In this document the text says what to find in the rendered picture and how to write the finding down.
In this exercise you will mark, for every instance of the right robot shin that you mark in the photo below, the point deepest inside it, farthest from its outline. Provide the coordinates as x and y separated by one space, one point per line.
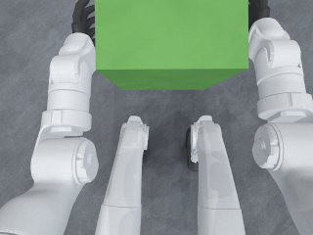
194 155

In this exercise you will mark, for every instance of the carton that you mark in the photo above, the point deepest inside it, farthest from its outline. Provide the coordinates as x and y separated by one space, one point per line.
170 44

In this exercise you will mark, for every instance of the left robot upper arm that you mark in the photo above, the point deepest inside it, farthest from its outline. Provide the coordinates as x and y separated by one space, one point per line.
60 168

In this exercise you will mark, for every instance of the right robot foot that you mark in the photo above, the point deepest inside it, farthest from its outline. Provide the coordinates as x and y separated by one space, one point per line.
193 166

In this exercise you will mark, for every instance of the right robot forearm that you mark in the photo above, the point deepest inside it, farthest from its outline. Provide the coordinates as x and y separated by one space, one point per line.
279 74

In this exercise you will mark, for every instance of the left robot forearm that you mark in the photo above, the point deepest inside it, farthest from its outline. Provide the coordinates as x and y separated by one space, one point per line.
69 90

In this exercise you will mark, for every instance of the left robot hand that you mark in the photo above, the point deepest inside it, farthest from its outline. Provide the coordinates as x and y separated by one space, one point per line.
80 22

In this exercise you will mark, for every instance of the right robot hand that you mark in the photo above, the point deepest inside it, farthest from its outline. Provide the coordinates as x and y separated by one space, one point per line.
257 9

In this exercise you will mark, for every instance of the right robot upper arm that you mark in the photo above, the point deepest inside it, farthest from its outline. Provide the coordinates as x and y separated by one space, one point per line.
285 149

